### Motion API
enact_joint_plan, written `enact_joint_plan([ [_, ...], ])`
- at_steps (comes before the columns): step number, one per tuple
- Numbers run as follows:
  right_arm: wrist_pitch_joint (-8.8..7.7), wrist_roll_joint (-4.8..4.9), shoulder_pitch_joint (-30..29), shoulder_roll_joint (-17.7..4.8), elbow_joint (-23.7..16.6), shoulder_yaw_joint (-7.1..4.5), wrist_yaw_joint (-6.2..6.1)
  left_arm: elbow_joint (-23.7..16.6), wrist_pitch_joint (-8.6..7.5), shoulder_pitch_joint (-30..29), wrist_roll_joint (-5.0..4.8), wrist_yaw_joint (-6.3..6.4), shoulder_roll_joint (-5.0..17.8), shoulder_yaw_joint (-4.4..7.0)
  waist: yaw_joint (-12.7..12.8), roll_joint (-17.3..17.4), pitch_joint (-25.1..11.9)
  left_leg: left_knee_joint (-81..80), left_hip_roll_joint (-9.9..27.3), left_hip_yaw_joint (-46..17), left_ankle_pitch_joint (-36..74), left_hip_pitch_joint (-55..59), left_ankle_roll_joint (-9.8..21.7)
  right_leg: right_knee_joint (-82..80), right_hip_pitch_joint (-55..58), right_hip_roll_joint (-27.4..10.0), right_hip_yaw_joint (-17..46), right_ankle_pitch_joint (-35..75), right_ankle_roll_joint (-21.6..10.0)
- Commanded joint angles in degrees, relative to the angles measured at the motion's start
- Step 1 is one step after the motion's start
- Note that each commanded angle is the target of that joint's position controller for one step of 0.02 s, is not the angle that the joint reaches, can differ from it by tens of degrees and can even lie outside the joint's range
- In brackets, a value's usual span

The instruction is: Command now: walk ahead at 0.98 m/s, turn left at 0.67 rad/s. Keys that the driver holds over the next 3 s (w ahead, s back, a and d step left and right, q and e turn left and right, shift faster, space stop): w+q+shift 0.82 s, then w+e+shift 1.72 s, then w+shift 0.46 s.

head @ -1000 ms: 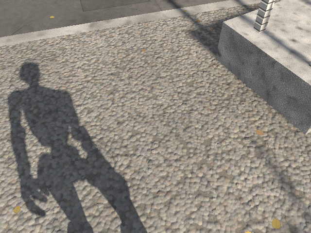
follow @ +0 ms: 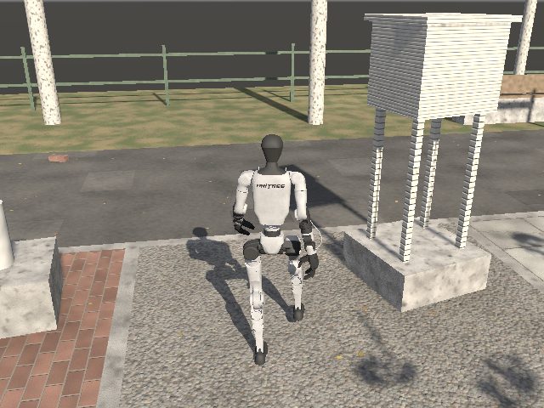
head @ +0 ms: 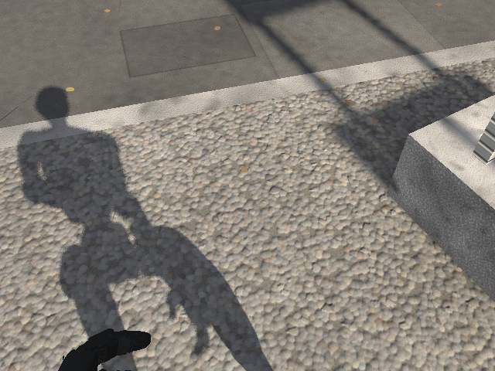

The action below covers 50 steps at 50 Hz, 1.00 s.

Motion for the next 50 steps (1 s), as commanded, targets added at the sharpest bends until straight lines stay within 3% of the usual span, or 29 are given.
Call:
enact_joint_plan([
  [1,-1.38,0.32,-3.98,-10.93,-5.67,-1.98,-0.44,-5.37,-0.33,-6.58,-0.84,0.35,4.09,0.31,2.71,2.80,6.59,-6.25,13.19,-10.94,29.99,-11.78,7.10,-7.89,13.14,4.28,-2.65,4.50,0.01],
  [4,-0.73,-0.09,-4.08,-13.63,-5.95,-2.58,-1.03,-4.60,-0.83,0.72,-0.93,1.94,8.27,1.70,6.29,5.35,-1.11,9.19,13.32,-11.03,52.79,-2.84,4.22,-12.90,24.97,8.18,-2.26,-4.99,-1.79],
  [5,-0.40,-0.56,-5.14,-15.35,-6.18,-3.01,-0.94,-2.22,-1.16,10.32,-1.16,2.89,10.48,2.71,10.91,5.61,-6.99,21.36,12.23,-10.53,54.10,-4.97,3.39,-13.15,36.23,8.63,-2.40,-8.69,-2.58],
  [6,-0.40,-0.73,-7.60,-14.67,-7.23,-3.13,-0.74,0.17,-1.41,21.70,-0.45,4.14,13.38,3.89,16.30,5.23,-12.67,36.00,9.60,-10.18,43.92,-15.06,2.94,-10.80,51.31,3.13,1.15,-12.87,-3.34],
  [7,-0.74,0.33,-6.29,-6.51,-10.09,-1.47,-0.51,0.45,-1.40,30.36,2.23,5.22,18.14,5.09,16.58,-5.16,-22.34,57.22,5.06,-6.59,15.09,-29.17,2.68,-12.00,66.05,-13.37,20.06,-36.36,-5.03],
  [8,-0.59,3.39,-2.35,-4.79,-13.23,-0.76,-0.50,0.45,-1.21,26.03,2.49,4.16,19.18,5.65,10.73,-21.77,-28.09,69.38,1.71,-4.24,-8.78,-42.49,2.28,-25.01,70.64,-22.36,48.56,-46.31,-9.53],
  [9,0.43,1.94,-7.93,-8.80,-12.21,-1.25,-1.21,-0.73,-0.88,19.82,1.82,3.55,12.69,4.94,10.57,-11.62,-17.58,71.25,6.43,-3.64,-2.85,-47.26,3.20,-26.88,62.11,-18.38,41.81,-50.85,-8.29],
  [10,0.99,0.82,-12.02,-9.13,-12.45,-1.40,-0.72,-0.51,-1.05,16.96,1.16,3.33,8.38,3.93,10.32,-4.44,-9.86,68.57,8.59,-2.72,1.42,-47.51,2.77,-26.60,53.61,-16.22,31.13,-40.73,-7.65],
  [11,1.58,0.11,-13.99,-8.20,-12.77,-1.38,-0.12,0.55,-1.16,16.71,1.40,3.24,6.91,3.62,9.46,-0.41,-6.32,66.70,10.20,-2.48,2.41,-45.77,2.35,-27.56,47.51,-14.45,24.28,-30.55,-6.94],
  [13,3.42,-1.71,-15.85,-5.31,-14.82,-0.97,1.24,3.85,-1.93,19.18,0.66,3.16,4.76,2.88,6.90,-2.78,-1.99,65.14,12.74,-2.00,2.39,-44.98,1.54,-28.94,40.34,-12.04,13.55,-21.34,-5.61],
  [15,4.86,-1.92,-20.13,-4.09,-17.70,-0.53,2.08,6.09,-2.84,20.70,-0.98,2.50,3.68,2.66,5.91,-3.57,0.70,64.34,14.36,-0.96,4.07,-48.36,1.19,-30.58,38.69,-10.84,5.60,-13.78,-4.03],
  [19,5.28,-1.62,-27.98,-5.35,-22.61,0.21,3.60,6.60,-4.07,18.80,-0.88,2.27,5.47,2.74,3.77,-3.49,4.88,53.93,13.97,2.68,16.76,-47.77,1.17,-34.25,33.64,-7.11,-8.94,-0.75,-2.28],
  [23,5.11,-1.73,-35.56,-6.95,-24.80,0.69,4.75,7.70,-3.91,22.67,-0.83,3.23,9.90,3.20,4.90,-0.33,8.70,35.73,9.81,11.74,21.04,-40.59,4.00,-35.47,37.92,-5.50,-17.56,18.67,-0.93],
  [25,4.82,-1.45,-33.55,-8.67,-23.73,0.28,4.46,7.41,-2.71,25.28,-0.82,4.15,12.92,3.64,3.41,-2.65,5.22,32.80,5.26,15.16,18.23,-35.39,5.62,-27.85,45.10,-6.39,-18.62,44.02,-0.25],
  [27,4.63,-1.06,-21.60,-11.82,-20.78,-1.07,3.34,6.20,-0.50,23.52,-0.35,4.99,16.95,4.71,-3.68,-5.88,-1.97,32.21,1.86,14.54,11.57,-22.86,7.40,-10.61,47.21,-8.95,-17.71,58.19,-0.89],
  [28,4.55,-1.06,-10.22,-14.25,-17.50,-2.50,2.47,4.87,0.54,21.03,-0.17,4.96,17.78,5.11,-8.58,-5.91,-7.10,30.61,0.68,12.43,8.16,-10.71,8.91,3.98,43.13,-9.90,-16.04,56.34,-2.08],
  [29,4.67,-1.01,-2.44,-16.80,-14.13,-4.32,1.14,4.30,1.10,20.36,0.27,4.52,17.15,5.25,-10.69,-2.13,-10.33,27.21,0.52,7.61,3.41,3.04,10.11,23.08,32.83,-6.81,-15.30,35.33,-1.63],
  [30,5.26,-0.06,-8.60,-20.82,-14.33,-5.51,0.15,1.65,0.80,19.70,0.80,3.49,8.59,3.35,-3.28,12.78,-4.38,25.11,9.85,-8.63,6.98,6.21,11.88,44.42,13.92,4.26,-13.95,-25.71,-0.02],
  [31,5.95,-2.00,-10.25,-25.78,-17.18,-6.12,0.38,-5.62,-0.51,21.32,-0.81,3.26,8.60,2.81,1.11,15.01,-15.27,13.64,19.19,-38.59,1.81,21.77,23.28,55.65,-5.08,8.62,-2.07,-32.78,2.14],
  [32,6.14,-2.10,-8.63,-23.57,-17.86,-6.24,-0.33,-6.65,-2.25,15.81,-0.51,3.28,10.69,2.41,-1.30,4.88,-13.38,4.18,21.60,-44.28,-6.01,19.04,21.59,52.15,-9.60,5.26,3.62,-28.00,1.63],
  [33,5.61,-1.65,-9.99,-20.41,-16.71,-5.62,-0.81,-6.23,-2.90,14.59,-0.64,3.31,11.11,2.18,1.03,-1.01,-5.30,1.92,20.49,-40.77,-5.18,9.74,19.25,45.74,-8.53,2.84,4.12,-24.68,1.33],
  [34,4.72,-1.27,-11.50,-18.54,-16.11,-5.03,-1.03,-6.01,-2.62,13.47,0.17,3.49,10.36,1.90,3.93,-4.68,-1.74,1.74,17.99,-35.81,-0.11,0.97,17.24,40.60,-4.38,1.00,4.13,-24.20,1.70],
  [36,2.90,-0.59,-14.41,-15.68,-16.75,-3.76,-1.43,-5.28,-0.09,15.43,2.11,3.38,9.57,1.51,8.01,-5.96,0.81,1.39,13.56,-27.66,8.30,-11.75,15.85,34.28,3.41,-1.11,4.24,-25.27,3.39],
  [37,2.17,-0.21,-14.23,-14.81,-16.67,-3.31,-1.27,-5.65,1.03,14.95,2.34,3.13,8.99,1.39,8.66,-5.66,1.57,0.74,11.94,-25.40,9.24,-15.82,15.66,30.59,5.12,-1.76,3.82,-26.36,4.30],
  [40,1.04,-0.19,-12.36,-15.24,-16.36,-3.36,-0.83,-10.54,1.88,4.10,1.48,2.33,6.74,0.28,6.30,-3.37,5.69,-1.99,7.37,-20.28,14.49,-23.79,13.88,15.57,7.26,-1.23,0.47,-16.47,5.39],
  [44,0.22,1.06,-6.85,-13.38,-13.56,-2.81,-0.08,-11.22,1.02,-0.61,0.19,1.27,4.37,-0.97,1.38,0.89,3.32,-2.75,6.18,-13.69,32.57,-18.17,8.23,-3.55,15.88,2.53,-3.96,7.28,1.10],
  [47,-0.51,0.21,-4.55,-15.00,-11.88,-2.63,-0.39,-11.90,0.62,-3.60,-0.62,1.77,6.60,-0.31,-0.59,3.50,3.71,-0.89,9.88,-11.17,47.89,-5.55,5.31,-10.77,15.41,4.38,-5.54,6.25,-3.03],
  [49,-0.35,-1.14,-4.57,-17.69,-10.92,-3.04,-1.36,-10.40,0.33,1.88,-0.38,2.32,10.14,1.30,2.98,6.01,-0.80,7.88,12.19,-9.16,66.23,3.86,3.19,-12.16,19.21,8.37,-6.66,-2.16,-5.31],
  [50,0.24,-2.46,-5.99,-18.95,-10.94,-3.35,-1.84,-7.82,0.39,10.47,-1.06,2.74,12.32,2.42,7.41,7.68,-5.45,17.05,13.00,-8.04,73.28,5.97,2.61,-11.29,25.56,10.20,-6.42,-7.12,-6.41],
])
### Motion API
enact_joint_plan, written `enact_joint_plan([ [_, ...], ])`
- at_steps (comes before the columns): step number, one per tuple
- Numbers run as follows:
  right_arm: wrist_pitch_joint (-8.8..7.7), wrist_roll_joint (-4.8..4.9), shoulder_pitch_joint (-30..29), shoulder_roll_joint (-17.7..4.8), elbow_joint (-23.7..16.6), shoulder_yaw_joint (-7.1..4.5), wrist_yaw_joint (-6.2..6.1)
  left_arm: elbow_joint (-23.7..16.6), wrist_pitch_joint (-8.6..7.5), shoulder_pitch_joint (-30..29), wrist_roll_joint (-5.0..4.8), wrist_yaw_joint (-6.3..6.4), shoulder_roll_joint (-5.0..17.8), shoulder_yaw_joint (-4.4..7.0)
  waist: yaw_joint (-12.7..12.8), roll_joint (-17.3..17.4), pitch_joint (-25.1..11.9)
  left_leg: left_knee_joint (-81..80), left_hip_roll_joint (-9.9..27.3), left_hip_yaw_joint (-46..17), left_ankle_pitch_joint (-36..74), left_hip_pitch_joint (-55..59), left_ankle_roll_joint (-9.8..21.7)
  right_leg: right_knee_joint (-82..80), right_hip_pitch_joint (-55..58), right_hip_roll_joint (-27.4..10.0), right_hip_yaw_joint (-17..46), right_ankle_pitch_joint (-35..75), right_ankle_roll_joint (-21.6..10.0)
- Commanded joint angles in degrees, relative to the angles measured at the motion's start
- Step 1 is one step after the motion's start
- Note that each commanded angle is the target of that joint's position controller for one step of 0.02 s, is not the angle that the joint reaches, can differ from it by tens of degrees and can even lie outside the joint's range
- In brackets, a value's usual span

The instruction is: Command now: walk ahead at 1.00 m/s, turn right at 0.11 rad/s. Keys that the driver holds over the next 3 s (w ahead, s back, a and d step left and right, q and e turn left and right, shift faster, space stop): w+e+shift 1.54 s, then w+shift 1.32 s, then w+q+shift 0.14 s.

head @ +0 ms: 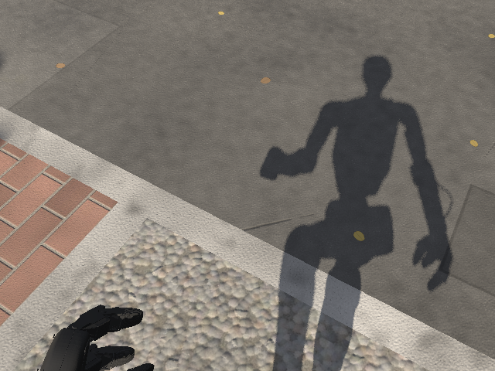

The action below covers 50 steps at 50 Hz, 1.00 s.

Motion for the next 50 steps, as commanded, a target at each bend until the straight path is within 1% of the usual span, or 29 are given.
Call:
enact_joint_plan([
  [1,0.54,-2.62,-3.39,-11.21,-1.93,-2.51,-1.45,3.62,-0.32,22.38,-1.08,1.46,11.46,4.94,15.71,7.16,-11.76,30.99,14.21,4.06,79.87,-6.61,-2.02,-0.39,29.32,5.20,-3.00,-8.17,-4.14],
  [2,0.55,-2.93,-7.00,-8.80,-3.34,-1.85,-1.65,6.48,0.33,34.77,-0.74,2.20,14.34,6.15,21.76,3.61,-17.10,53.55,11.23,6.68,63.99,-18.95,-2.59,4.69,43.96,-1.34,4.74,-18.16,-6.90],
  [3,-0.35,1.18,0.30,-1.62,-6.04,-0.26,-0.43,7.80,0.47,33.70,-0.18,1.30,19.39,7.64,12.85,-23.17,-22.70,78.57,-1.59,8.32,6.21,-46.31,-9.04,-4.71,61.99,-16.52,44.38,-26.08,-18.55],
  [4,-1.17,-0.68,-2.66,-4.02,-6.34,0.83,-0.67,6.14,0.89,26.54,-0.59,0.06,14.28,7.29,12.54,-10.91,-18.68,79.45,1.97,4.89,2.42,-56.67,-7.02,-13.10,59.35,-16.07,54.72,-31.35,-19.67],
  [6,-1.94,-1.90,-13.22,-4.92,-9.08,1.37,-0.05,7.33,0.56,23.74,-0.91,-0.17,8.75,6.17,10.82,4.28,-6.46,69.96,8.19,3.86,7.13,-56.14,-6.71,-14.84,42.69,-12.64,41.31,-26.10,-16.16],
  [8,-0.75,-3.78,-16.66,-2.67,-12.07,2.34,0.64,10.06,-0.05,24.79,-0.72,0.53,6.86,5.22,7.11,4.14,-0.62,61.70,10.48,4.57,5.85,-52.40,-7.96,-16.73,29.84,-7.34,33.77,-21.22,-13.57],
  [10,0.63,-4.32,-16.40,-1.67,-13.40,3.17,1.02,10.68,-0.87,25.47,-1.32,0.53,8.69,5.59,5.27,0.59,0.95,55.10,11.97,5.95,3.42,-51.88,-9.36,-18.69,24.44,-5.01,30.72,-18.99,-13.96],
  [14,0.59,-2.01,-28.71,-0.42,-18.81,5.03,2.33,9.06,-1.28,23.87,-1.63,0.39,10.57,6.60,7.33,-1.84,4.58,31.04,11.89,10.70,17.68,-40.73,-12.02,-24.13,10.50,-0.43,23.76,-12.57,-11.52],
  [16,0.63,-1.13,-30.66,-0.19,-19.14,5.13,2.35,9.05,-1.47,25.08,-2.44,-0.13,12.06,7.27,9.19,-2.40,2.69,25.47,9.95,11.86,26.70,-33.32,-12.01,-23.89,10.90,-0.54,23.50,-4.31,-9.45],
  [19,0.24,-1.27,-30.76,-2.53,-19.22,4.22,1.29,9.54,-1.06,27.70,-2.71,0.19,12.97,7.77,10.23,-2.65,0.02,18.77,8.69,10.73,25.09,-32.02,-11.24,-16.60,22.17,-1.79,24.87,6.04,-6.85],
  [21,-0.32,-1.37,-22.34,-5.55,-16.90,2.56,0.12,9.75,-0.83,27.86,-2.24,0.42,14.80,8.15,6.06,-1.26,-6.80,15.83,6.22,11.49,16.91,-21.22,-9.79,-1.80,26.06,-0.35,23.36,19.05,-4.60],
  [22,-0.72,-1.76,-13.06,-7.63,-14.87,1.41,-0.78,9.25,-1.09,25.90,-2.31,0.14,14.94,8.18,0.92,-0.53,-11.99,17.04,9.63,9.20,14.13,-8.84,-8.51,11.29,20.22,2.03,21.76,16.14,-3.33],
  [23,-0.77,-2.97,0.27,-12.33,-13.67,-0.48,-2.14,7.34,-1.82,24.06,-2.29,0.27,9.79,6.73,-4.40,5.00,-20.78,15.95,23.35,-4.15,-6.43,4.53,-6.27,29.69,11.92,4.54,17.31,-0.89,-3.10],
  [24,-0.09,-4.38,-0.88,-16.21,-13.35,-1.47,-2.08,4.43,-1.52,30.19,-4.62,0.54,2.67,4.60,1.09,20.24,-28.08,5.82,38.25,-34.29,-22.27,14.68,-0.40,46.00,-4.15,8.65,11.13,-32.97,-1.70],
  [25,0.57,-3.09,-5.21,-12.21,-13.43,-1.63,-2.01,4.98,-0.29,25.84,-2.93,0.98,6.55,4.54,1.42,14.51,-20.83,2.80,35.57,-36.73,-28.53,7.88,0.43,50.52,-11.51,3.31,8.91,-26.45,-2.64],
  [26,0.48,-2.44,-8.51,-6.79,-13.51,-0.42,-1.72,4.91,0.35,19.92,-1.60,0.61,8.52,5.11,0.94,7.52,-12.15,3.45,32.01,-24.93,-19.19,0.32,-1.06,48.55,-12.59,0.98,7.79,-21.66,-2.58],
  [27,0.33,-2.48,-9.24,-4.51,-12.35,0.14,-1.27,4.62,0.75,17.13,-0.97,-0.14,8.14,5.14,1.74,3.43,-7.51,3.24,29.43,-15.84,-6.21,-5.77,-1.83,46.13,-11.22,-0.81,7.62,-19.54,-2.08],
  [29,-0.31,-1.95,-7.41,-2.90,-9.39,0.58,-1.21,3.37,2.26,15.37,-0.03,-1.66,5.80,4.80,4.15,6.62,-3.10,1.66,25.96,-4.39,7.14,-12.39,-3.76,44.02,-9.53,-2.90,7.50,-19.27,-1.22],
  [32,-1.53,-0.30,-5.79,-1.06,-6.35,0.79,-0.22,-0.14,3.97,9.92,0.19,-2.69,3.82,3.85,5.91,6.44,-0.79,-0.48,25.04,5.72,20.82,-13.87,-5.05,43.42,-13.27,-4.44,6.02,-16.71,-0.79],
  [37,-2.44,-0.58,-8.11,-3.92,-4.29,0.35,-0.39,-4.86,3.88,0.46,0.05,-4.53,4.70,2.41,7.85,3.90,4.63,-5.96,19.98,22.61,33.81,-20.37,-7.73,24.47,-5.26,-2.71,-1.02,-2.19,-2.07],
  [40,-2.07,-0.73,-3.59,-7.90,-3.09,-0.41,-0.94,-4.46,3.63,-1.08,-0.11,-4.78,5.51,2.18,7.88,3.63,3.58,0.39,19.51,27.21,67.62,-15.12,-9.57,15.76,4.77,3.54,-8.68,-2.95,-5.27],
  [42,-0.45,-0.97,-4.04,-11.76,-3.73,-1.43,-1.85,-1.96,3.29,8.16,-0.08,-3.99,8.31,3.27,14.05,6.63,-2.84,15.20,22.19,26.61,83.69,-12.00,-9.78,14.15,15.75,6.91,-8.37,-7.79,-7.46],
  [43,0.60,-1.19,-6.42,-13.08,-4.71,-1.85,-2.07,1.17,3.06,18.99,-0.13,-3.25,10.60,4.55,19.37,7.49,-7.81,28.55,23.42,25.43,85.56,-15.23,-8.94,13.72,27.51,8.16,-6.44,-10.40,-9.09],
  [44,1.28,-1.63,-8.15,-12.67,-5.85,-1.85,-1.78,5.34,2.81,30.49,-0.18,-1.90,13.34,6.33,23.57,4.69,-12.49,47.31,22.15,24.76,72.21,-25.02,-8.58,9.67,43.72,8.42,-1.86,-12.56,-10.93],
  [45,1.26,-2.05,-8.89,-7.21,-6.47,-0.94,-0.69,5.85,3.72,27.48,-2.08,-0.27,17.24,8.36,19.35,-8.41,-9.39,70.86,9.95,24.54,9.04,-41.57,-10.00,5.84,51.28,2.31,9.54,-15.46,-12.30],
  [46,0.24,-0.74,-3.83,-5.19,-13.94,0.33,-0.46,2.26,4.66,22.78,0.30,-0.27,24.62,9.33,11.96,-15.47,-19.51,88.79,5.73,14.57,-6.55,-62.57,-12.65,-2.00,66.99,-12.21,42.52,-13.25,-25.19],
  [47,-1.28,-1.18,-10.59,-7.98,-15.22,0.57,-0.43,0.98,5.04,25.20,-0.30,0.68,21.93,9.36,16.18,-2.55,-21.20,85.96,8.47,6.49,-0.66,-66.73,-12.07,-11.48,64.59,-13.64,49.92,-23.71,-24.84],
  [48,-2.00,-1.08,-12.28,-7.58,-15.27,0.97,-0.38,2.87,4.53,23.58,-0.65,1.33,18.78,8.65,12.97,2.10,-10.12,77.98,11.44,5.97,1.95,-66.03,-11.51,-15.37,53.02,-12.53,46.90,-24.80,-22.02],
  [50,-0.66,-2.82,-12.27,-6.16,-14.59,1.59,-0.64,3.83,2.53,20.26,-0.72,1.78,15.34,7.39,6.91,6.11,-1.90,67.29,14.62,5.99,0.61,-56.98,-12.14,-15.64,34.24,-7.48,37.44,-14.42,-18.79],
])
Over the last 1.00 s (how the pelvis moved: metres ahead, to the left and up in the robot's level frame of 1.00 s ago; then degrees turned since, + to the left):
0.84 0.29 -0.02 47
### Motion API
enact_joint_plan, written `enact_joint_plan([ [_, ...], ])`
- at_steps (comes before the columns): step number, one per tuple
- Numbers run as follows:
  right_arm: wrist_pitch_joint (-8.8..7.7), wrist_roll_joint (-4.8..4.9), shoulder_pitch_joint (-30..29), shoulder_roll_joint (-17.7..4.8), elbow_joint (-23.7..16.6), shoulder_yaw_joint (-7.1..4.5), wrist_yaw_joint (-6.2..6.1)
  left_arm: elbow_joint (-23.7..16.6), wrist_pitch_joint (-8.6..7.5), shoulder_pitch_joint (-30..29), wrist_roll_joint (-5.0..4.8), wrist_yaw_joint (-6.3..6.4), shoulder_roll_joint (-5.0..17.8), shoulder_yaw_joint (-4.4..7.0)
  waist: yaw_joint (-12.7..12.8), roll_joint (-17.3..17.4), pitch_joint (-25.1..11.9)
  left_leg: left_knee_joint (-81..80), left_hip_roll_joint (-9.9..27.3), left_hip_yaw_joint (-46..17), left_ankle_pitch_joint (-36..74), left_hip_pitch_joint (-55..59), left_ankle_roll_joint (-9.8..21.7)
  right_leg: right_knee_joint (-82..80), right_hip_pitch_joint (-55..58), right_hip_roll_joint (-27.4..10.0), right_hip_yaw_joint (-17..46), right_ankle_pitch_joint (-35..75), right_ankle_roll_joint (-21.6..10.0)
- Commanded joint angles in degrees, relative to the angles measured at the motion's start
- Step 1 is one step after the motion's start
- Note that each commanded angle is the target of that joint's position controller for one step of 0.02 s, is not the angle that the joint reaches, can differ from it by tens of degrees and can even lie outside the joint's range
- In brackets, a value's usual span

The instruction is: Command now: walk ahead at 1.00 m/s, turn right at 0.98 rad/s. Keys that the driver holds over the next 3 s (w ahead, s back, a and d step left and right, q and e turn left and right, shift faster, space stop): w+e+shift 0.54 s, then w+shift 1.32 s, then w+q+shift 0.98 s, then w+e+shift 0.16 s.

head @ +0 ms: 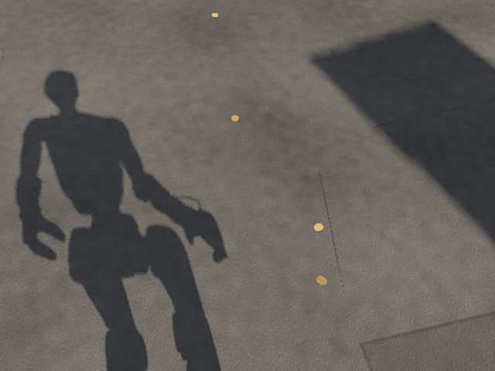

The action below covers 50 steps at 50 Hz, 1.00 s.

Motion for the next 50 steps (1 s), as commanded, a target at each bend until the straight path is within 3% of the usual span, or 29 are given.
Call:
enact_joint_plan([
  [1,0.34,-1.87,-0.19,-10.94,-7.00,-2.02,-0.36,-2.46,-2.62,4.55,-0.21,1.54,8.92,2.74,-0.86,6.80,-1.39,-6.77,3.35,-2.82,-3.57,-20.86,-1.06,-25.30,14.46,-18.94,34.63,6.48,-10.81],
  [4,2.34,-1.58,-6.22,-8.43,-10.06,-1.28,0.14,-2.17,-4.40,3.84,-0.69,0.93,8.27,2.39,-1.41,4.45,1.85,-21.85,4.49,-0.16,-0.43,-15.02,-2.82,-28.30,1.26,-14.08,28.06,8.26,-9.68],
  [7,2.08,0.35,-14.38,-5.82,-12.77,-0.10,1.23,-2.19,-4.91,3.63,-0.84,0.33,8.82,3.09,1.35,1.07,2.13,-38.52,2.15,1.26,19.12,-5.46,-2.35,-29.15,-3.70,-10.08,24.88,10.39,-5.43],
  [11,1.66,1.41,-15.40,-8.75,-12.55,-1.03,1.04,-1.08,-4.68,6.97,-1.41,0.26,10.17,3.92,3.73,-1.43,-1.23,-49.72,-1.16,0.34,22.57,0.85,-0.70,-23.01,7.99,-12.51,28.33,21.27,-1.49],
  [13,1.23,1.36,-6.42,-12.63,-10.05,-2.85,-0.03,-0.91,-4.43,6.54,-0.79,0.41,12.47,4.35,-0.97,-0.31,-7.52,-51.60,-4.43,1.06,12.42,10.84,0.25,-9.26,13.17,-11.88,28.15,34.26,1.01],
  [14,0.95,1.02,4.65,-14.80,-7.66,-4.02,-0.94,-1.15,-4.68,4.11,-0.69,0.11,12.96,4.32,-7.76,1.34,-12.80,-51.27,-3.18,1.39,8.50,23.50,0.99,5.00,8.76,-9.38,25.37,35.14,2.67],
  [15,0.62,-0.58,17.41,-19.13,-5.99,-5.58,-2.31,-2.84,-5.52,2.58,-0.65,0.23,6.29,2.40,-12.25,8.01,-20.43,-52.83,9.20,-10.97,-11.78,37.07,2.69,25.50,-0.52,-6.03,20.65,17.36,3.42],
  [16,0.83,-2.35,13.19,-23.65,-6.47,-6.33,-2.05,-6.26,-5.41,9.57,-3.21,0.23,-1.46,0.14,-3.93,26.30,-25.69,-67.54,24.67,-45.26,-28.64,44.32,7.48,40.01,-16.94,-1.27,14.20,-16.34,5.17],
  [17,1.31,-1.17,5.40,-18.44,-7.62,-6.14,-1.75,-5.17,-4.31,5.30,-1.35,0.86,2.95,-0.12,-3.42,17.87,-17.58,-70.25,22.70,-48.42,-35.23,35.74,8.74,43.73,-23.34,-7.15,11.59,-8.69,4.35],
  [18,1.54,-0.49,1.87,-13.67,-7.86,-5.02,-1.50,-5.08,-3.61,1.11,-0.02,0.33,5.66,0.61,-3.41,10.12,-11.30,-68.44,19.77,-36.44,-28.44,28.79,8.18,41.38,-23.29,-10.44,10.12,-3.72,4.45],
  [19,1.65,-0.50,1.48,-11.41,-6.60,-4.48,-1.11,-5.01,-3.05,-0.91,0.50,-0.57,5.83,0.72,-2.92,4.93,-7.72,-67.87,16.98,-26.71,-17.28,23.34,7.53,38.88,-21.71,-12.63,9.41,-1.61,4.91],
  [21,0.97,-0.02,3.62,-9.90,-3.23,-3.89,-1.08,-6.40,-1.61,-2.82,0.97,-2.38,3.36,0.23,-1.30,6.74,-3.22,-69.55,13.71,-14.59,-5.25,16.65,5.99,36.83,-20.45,-15.25,9.25,-1.09,5.86],
  [24,-0.74,1.26,5.19,-8.25,-0.36,-3.56,0.22,-9.31,-0.16,-6.84,0.86,-3.37,0.98,-0.84,0.29,6.04,-0.75,-72.20,13.21,-4.10,8.39,14.67,5.29,36.17,-23.67,-16.91,8.01,3.62,6.34],
  [27,-1.79,0.87,3.14,-8.63,0.82,-3.53,0.43,-11.87,0.09,-11.91,0.49,-3.77,1.49,-1.23,2.18,5.46,1.97,-74.96,10.68,7.25,19.16,11.78,4.49,28.62,-22.66,-16.67,5.73,11.89,6.54],
  [29,-1.98,0.76,6.99,-8.27,3.04,-3.32,0.36,-12.46,-0.24,-16.18,0.73,-4.34,1.43,-1.71,0.71,2.49,4.65,-76.77,7.55,12.67,27.47,12.36,3.76,19.07,-20.24,-14.35,1.50,14.54,5.32],
  [31,-2.01,0.52,9.14,-10.39,4.36,-3.66,0.16,-13.10,-0.83,-19.09,0.81,-4.96,-0.08,-2.66,0.42,2.83,6.29,-79.15,8.69,15.05,35.97,12.80,3.74,9.09,-14.33,-13.11,-1.57,15.36,3.15],
  [33,-1.52,0.64,11.66,-12.76,5.35,-3.81,-0.29,-11.60,-1.32,-18.40,0.92,-4.40,0.27,-2.67,1.08,4.24,4.14,-75.26,9.54,16.62,63.70,18.01,3.94,4.73,-7.20,-8.27,-5.40,13.21,1.17],
  [34,-0.93,0.63,12.01,-14.90,5.66,-4.14,-0.76,-10.50,-1.51,-15.64,1.16,-3.84,1.48,-2.27,3.38,6.13,1.49,-69.96,10.73,16.69,76.26,21.70,4.34,3.55,-3.83,-6.05,-5.80,9.55,0.34],
  [36,0.77,0.44,9.16,-18.26,5.18,-4.73,-1.43,-5.01,-2.03,1.23,1.31,-2.45,5.17,-0.44,12.28,9.31,-7.81,-47.49,12.81,15.85,84.48,21.54,5.98,0.33,13.54,-3.92,-2.59,2.57,-2.16],
  [37,1.31,0.75,6.84,-17.95,4.46,-4.66,-1.48,-1.32,-2.13,12.03,1.57,-1.36,7.47,1.06,17.58,8.14,-11.83,-29.85,10.73,16.71,74.79,13.46,6.32,-6.65,28.10,-5.21,0.80,3.53,-3.41],
  [38,1.17,-0.33,10.00,-10.50,2.99,-3.37,-0.55,-0.12,-1.86,10.95,1.71,-0.03,11.93,2.40,10.33,-3.22,-14.56,-9.21,4.03,14.41,10.19,-3.21,5.84,-3.36,40.99,-17.47,15.78,-3.11,-3.12],
  [39,0.71,2.22,12.92,-8.82,-1.41,-2.74,0.13,-2.60,-1.47,8.53,1.25,0.29,15.62,3.26,5.98,-12.21,-24.31,8.01,-3.35,6.28,-8.48,-21.06,4.20,-13.68,51.98,-30.28,47.97,-7.32,-10.94],
  [40,-0.18,2.14,3.63,-12.31,-2.86,-3.29,-0.10,-2.03,-1.62,9.64,0.64,0.64,12.90,3.41,9.35,-1.01,-19.55,7.21,-1.05,-0.01,-1.00,-26.73,4.91,-19.65,47.81,-27.96,45.51,-4.34,-9.17],
  [41,-0.67,2.69,2.08,-10.56,-3.17,-2.75,0.01,-0.09,-2.25,8.37,0.35,1.17,11.21,3.04,6.73,0.16,-9.95,2.92,0.71,0.67,1.95,-27.60,4.94,-21.46,38.64,-27.02,38.09,1.28,-8.46],
  [42,-0.51,2.06,2.16,-9.54,-2.07,-2.33,0.07,0.94,-3.14,7.01,0.57,1.28,8.55,2.51,3.99,4.44,-4.54,-2.34,2.77,0.47,2.50,-24.59,4.71,-22.81,29.36,-24.85,32.67,5.82,-6.79],
  [43,0.37,1.04,3.08,-8.36,-1.38,-2.12,0.39,1.33,-3.89,5.14,0.59,1.55,6.49,1.77,1.25,5.88,-2.79,-5.97,4.03,-0.16,2.41,-20.40,4.50,-24.14,22.58,-22.07,27.73,6.93,-5.17],
  [44,1.49,0.31,5.26,-7.35,-0.82,-1.80,0.86,1.69,-4.59,4.71,0.33,1.66,4.70,1.04,-0.78,3.21,-2.28,-8.94,4.82,-0.22,1.96,-16.76,3.76,-25.81,17.33,-21.26,25.69,8.63,-5.38],
  [46,2.65,-0.42,2.13,-6.13,-1.53,-1.68,1.73,3.34,-5.84,6.43,-0.76,1.44,2.79,0.39,-1.18,1.46,0.47,-15.19,6.25,0.51,0.94,-17.88,2.41,-29.29,13.50,-19.31,21.88,8.75,-5.28],
  [50,2.11,0.33,-12.07,-4.57,-6.72,-0.54,2.91,4.55,-7.33,8.38,-1.33,0.36,3.72,0.59,1.43,0.02,5.37,-35.73,5.22,4.81,19.20,-17.34,2.55,-34.63,9.36,-14.43,12.28,20.24,-2.88],
])
Over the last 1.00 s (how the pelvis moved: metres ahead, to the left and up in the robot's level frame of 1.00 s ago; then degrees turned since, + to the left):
0.85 -0.26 -0.01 -49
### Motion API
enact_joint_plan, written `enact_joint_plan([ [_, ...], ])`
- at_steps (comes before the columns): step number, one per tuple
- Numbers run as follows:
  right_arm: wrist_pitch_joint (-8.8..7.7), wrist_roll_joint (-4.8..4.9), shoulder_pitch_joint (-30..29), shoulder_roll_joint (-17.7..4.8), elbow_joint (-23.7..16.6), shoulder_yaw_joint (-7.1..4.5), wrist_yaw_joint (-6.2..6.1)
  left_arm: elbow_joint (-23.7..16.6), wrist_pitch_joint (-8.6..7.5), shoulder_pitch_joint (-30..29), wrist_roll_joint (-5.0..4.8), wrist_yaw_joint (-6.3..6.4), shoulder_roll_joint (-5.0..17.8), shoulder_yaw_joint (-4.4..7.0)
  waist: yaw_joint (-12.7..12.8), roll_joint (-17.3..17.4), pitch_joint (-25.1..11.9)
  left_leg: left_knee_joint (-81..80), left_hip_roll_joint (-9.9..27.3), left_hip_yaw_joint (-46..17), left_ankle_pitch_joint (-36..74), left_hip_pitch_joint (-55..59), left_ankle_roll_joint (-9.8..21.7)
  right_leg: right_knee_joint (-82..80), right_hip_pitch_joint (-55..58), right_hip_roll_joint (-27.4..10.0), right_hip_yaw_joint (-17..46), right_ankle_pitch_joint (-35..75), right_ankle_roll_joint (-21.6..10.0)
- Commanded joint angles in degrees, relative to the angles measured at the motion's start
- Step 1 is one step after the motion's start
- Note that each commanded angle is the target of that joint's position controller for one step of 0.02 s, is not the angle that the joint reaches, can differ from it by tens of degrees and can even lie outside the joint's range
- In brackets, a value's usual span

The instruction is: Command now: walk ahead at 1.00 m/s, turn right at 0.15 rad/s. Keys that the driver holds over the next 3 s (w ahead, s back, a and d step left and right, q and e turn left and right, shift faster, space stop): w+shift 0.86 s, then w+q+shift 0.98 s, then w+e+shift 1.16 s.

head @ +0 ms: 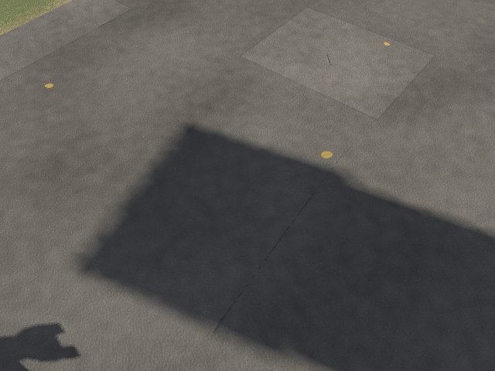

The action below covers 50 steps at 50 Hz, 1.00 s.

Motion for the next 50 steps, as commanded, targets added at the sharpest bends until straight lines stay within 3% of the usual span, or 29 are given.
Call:
enact_joint_plan([
  [1,-0.80,0.72,-6.95,-2.12,-5.17,0.21,1.17,-3.96,-2.70,-4.08,-0.97,-0.46,5.89,1.11,-1.11,-1.72,7.15,-15.41,-1.91,4.01,15.32,8.76,0.81,-14.11,-14.94,-12.44,6.52,24.30,-5.07],
  [5,-1.09,1.17,-9.44,-4.24,-5.34,-0.45,0.87,-1.15,-3.14,-0.47,-0.92,-0.09,9.20,1.36,-0.37,-1.74,4.88,-24.56,-7.52,6.80,20.98,14.89,4.43,-13.60,-1.24,-15.95,4.02,48.22,-2.41],
  [7,-1.04,0.74,-3.49,-7.13,-3.89,-1.68,-0.17,-0.29,-2.14,-0.32,0.67,0.74,12.05,1.86,-4.20,-5.35,-1.69,-24.03,-12.00,7.19,10.90,21.44,5.95,-0.84,6.31,-18.05,3.39,69.50,-0.65],
  [8,-0.87,0.89,5.73,-9.20,-1.20,-2.73,-1.04,0.00,-1.21,-1.21,1.73,1.31,13.03,2.10,-8.74,-6.38,-6.67,-22.99,-13.52,6.61,5.14,30.27,6.81,10.90,5.99,-18.71,3.26,73.58,-0.18],
  [9,-0.55,0.65,18.11,-11.15,2.42,-3.83,-2.14,-0.24,-0.41,-4.19,2.41,1.76,13.23,2.14,-15.63,-5.68,-11.10,-24.04,-11.94,5.69,1.42,42.69,7.75,27.49,-0.36,-17.17,1.55,67.93,0.31],
  [10,-0.31,-0.61,25.76,-16.47,4.01,-5.60,-3.31,-1.68,-0.72,-2.59,1.84,1.40,7.69,0.66,-16.26,1.96,-16.76,-22.92,-0.89,-7.27,-15.44,56.70,10.68,52.04,-15.24,-11.72,-0.46,45.02,1.11],
  [11,-0.50,-0.60,24.14,-18.80,4.27,-6.43,-2.38,-3.55,-1.86,3.18,-1.25,0.22,2.06,-0.57,-9.15,21.30,-25.79,-35.29,13.00,-44.33,-24.56,66.92,18.21,72.51,-32.93,-0.39,4.63,-7.23,3.34],
  [12,-0.54,0.12,17.78,-14.11,3.15,-5.98,-1.33,-4.02,-2.05,-2.92,-0.23,0.83,5.89,-0.42,-9.53,8.73,-19.06,-39.59,10.38,-45.32,-24.36,62.58,17.38,74.21,-40.27,-4.84,7.81,-4.64,1.40],
  [13,-1.06,0.65,13.99,-10.81,3.60,-5.25,-1.18,-5.21,-2.15,-8.18,-0.10,0.69,5.98,-0.61,-8.01,1.98,-10.17,-40.13,9.49,-35.17,-19.31,53.25,16.55,70.84,-42.00,-8.62,7.17,-0.27,1.36],
  [14,-1.35,0.32,12.55,-7.66,4.50,-4.57,-1.10,-5.74,-2.02,-10.47,0.53,0.29,5.02,-1.07,-6.17,-3.47,-5.03,-41.97,7.46,-29.05,-14.79,44.23,15.19,65.87,-40.19,-10.88,6.43,0.60,1.22],
  [16,-2.11,0.10,11.83,-4.47,6.74,-3.21,-1.37,-6.99,-0.27,-10.83,1.98,-0.87,2.50,-1.80,-1.73,-1.60,-0.31,-45.21,3.81,-21.03,-12.85,31.80,13.02,60.78,-35.93,-13.02,6.72,-0.44,2.22],
  [18,-3.22,1.26,12.88,-5.09,8.37,-3.19,-1.27,-8.56,1.09,-13.21,2.25,-1.75,0.74,-2.47,0.03,0.85,3.61,-49.98,2.39,-16.27,-12.42,26.83,12.69,55.29,-37.99,-15.17,5.62,-0.64,3.65],
  [21,-4.56,1.87,13.22,-6.53,8.79,-3.54,-0.69,-13.11,0.84,-23.35,2.19,-2.44,1.43,-3.19,-0.42,0.95,8.01,-55.72,-1.06,-7.49,-2.97,23.66,12.35,39.27,-40.25,-17.56,1.40,11.24,5.28],
  [23,-5.29,2.66,14.05,-7.07,8.94,-3.79,-0.46,-14.20,0.29,-27.83,1.50,-3.40,0.52,-3.82,-1.49,-0.46,7.94,-58.34,-3.40,-1.78,6.01,21.77,10.65,25.92,-31.85,-16.39,-2.23,21.89,4.86],
  [25,-5.82,3.34,16.36,-8.96,9.76,-4.17,-0.46,-14.38,0.19,-30.29,0.89,-3.67,0.34,-3.85,-2.61,-0.42,7.70,-61.57,-1.44,-0.61,14.39,26.01,10.32,20.12,-26.98,-14.93,-3.94,28.82,3.83],
  [28,-5.12,2.73,18.95,-10.76,11.44,-4.23,-0.96,-14.40,0.08,-31.17,1.57,-2.75,2.36,-2.97,-2.75,1.25,4.62,-54.66,-0.09,2.25,39.88,41.96,8.42,15.33,-27.16,-11.02,-6.66,24.28,1.76],
  [30,-3.63,1.23,19.45,-13.49,12.39,-4.67,-2.19,-12.37,0.18,-22.93,1.96,-1.67,5.17,-1.60,1.80,5.64,-2.84,-38.76,1.58,3.37,61.06,48.00,6.74,16.15,-18.36,-6.58,-7.18,13.18,0.13],
  [31,-2.53,0.49,17.92,-14.24,12.36,-4.85,-2.91,-8.52,0.29,-10.97,1.76,-0.93,6.92,-0.48,7.46,6.35,-8.70,-24.22,1.27,4.30,62.06,45.76,5.95,15.65,-6.97,-5.29,-6.85,8.69,-0.77],
  [32,-2.13,0.07,16.52,-12.47,11.37,-4.45,-3.18,-5.12,0.41,0.83,2.33,0.04,10.12,0.96,12.48,5.05,-14.30,-5.96,-0.80,4.19,49.70,35.35,5.67,17.34,7.65,-10.58,-1.58,3.11,-1.97],
  [33,-2.56,2.07,23.64,-1.88,8.26,-2.18,-1.79,-4.84,0.21,3.09,4.24,0.78,16.62,3.03,5.38,-12.86,-23.48,19.91,-8.97,2.93,3.62,12.66,4.07,14.54,26.30,-29.40,27.25,-14.09,-8.14],
  [34,-3.50,3.01,22.11,-4.73,7.83,-2.44,-1.55,-4.70,0.57,3.28,2.72,0.22,15.15,3.25,6.46,-14.15,-29.44,29.07,-14.00,-4.54,-16.55,3.15,4.83,1.75,29.07,-32.62,49.34,-19.69,-9.93],
  [35,-3.67,2.93,13.10,-6.70,5.59,-2.84,-2.10,-3.90,0.17,-2.58,2.23,0.01,12.32,2.94,4.92,-8.44,-16.56,28.95,-9.34,-5.11,-10.11,-3.41,5.90,0.91,21.33,-28.90,38.84,-13.76,-7.63],
  [36,-3.97,2.55,9.20,-6.35,4.84,-2.41,-1.95,-3.26,-0.43,-5.19,1.77,-0.18,8.62,2.30,3.67,-2.67,-9.25,24.09,-7.03,-4.45,-5.73,-2.73,5.80,0.51,11.24,-26.94,29.51,-5.12,-6.42],
  [37,-3.62,1.95,8.00,-5.38,4.75,-2.09,-1.55,-2.60,-0.80,-6.87,1.92,-0.16,6.57,1.83,1.39,-0.87,-5.44,20.34,-5.42,-4.71,-5.05,0.07,5.59,-0.91,3.52,-24.26,23.62,-0.82,-4.77],
  [39,-1.61,0.47,9.62,-3.39,4.71,-1.52,-0.33,-1.03,-1.32,-7.42,1.35,0.14,2.01,0.35,-2.95,-3.17,-2.52,15.44,-3.42,-4.83,-5.00,5.86,4.13,-4.67,-7.32,-20.97,16.93,0.18,-3.11],
  [42,-0.19,-0.27,1.60,-2.54,1.34,-0.78,0.76,0.68,-2.62,-5.19,0.17,-0.04,3.23,0.57,-3.31,-3.88,4.46,6.97,-1.27,-1.69,-1.92,0.48,1.85,-11.44,-12.14,-19.29,11.35,3.68,-4.23],
  [45,-0.87,0.77,-6.14,-2.31,-1.16,0.14,1.40,0.79,-3.44,-5.15,0.07,-0.72,3.92,0.72,-2.37,-2.31,7.00,-10.03,-2.90,2.21,11.91,4.12,2.05,-14.65,-14.12,-14.98,0.37,15.89,-2.20],
  [47,-1.19,1.80,-9.87,-1.63,-2.04,0.58,1.99,1.65,-4.34,-2.52,-0.49,-0.69,5.44,0.88,-0.94,-2.29,7.36,-17.86,-5.21,4.97,20.48,10.35,4.00,-19.19,-13.07,-16.80,-3.21,23.75,-0.45],
  [50,-1.42,1.70,-10.74,-3.57,-1.30,0.08,1.73,2.82,-4.25,-0.44,-0.05,0.17,6.09,0.65,-1.00,-2.37,5.77,-22.62,-9.64,8.43,22.81,10.14,6.81,-15.69,1.35,-17.90,-8.79,48.79,3.04],
])
Over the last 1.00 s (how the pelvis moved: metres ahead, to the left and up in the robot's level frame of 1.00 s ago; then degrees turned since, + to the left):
0.82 -0.21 0.03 -42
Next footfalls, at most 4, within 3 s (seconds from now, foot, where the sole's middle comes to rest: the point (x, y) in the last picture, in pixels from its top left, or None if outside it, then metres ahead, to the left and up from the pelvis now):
0.18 left None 0.41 0.13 -0.77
0.64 right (292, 253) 0.85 -0.08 -0.77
1.10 left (250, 148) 1.31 0.06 -0.77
1.52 right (268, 74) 1.77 0.00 -0.77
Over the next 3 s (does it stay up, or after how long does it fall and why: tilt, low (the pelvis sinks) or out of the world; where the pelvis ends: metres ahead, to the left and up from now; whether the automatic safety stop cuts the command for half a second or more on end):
stays up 2.67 0.81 0.00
